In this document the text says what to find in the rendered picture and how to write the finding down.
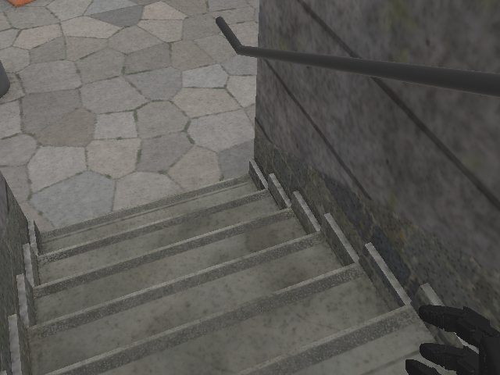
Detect robot right hand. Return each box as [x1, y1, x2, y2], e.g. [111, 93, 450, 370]
[405, 305, 500, 375]

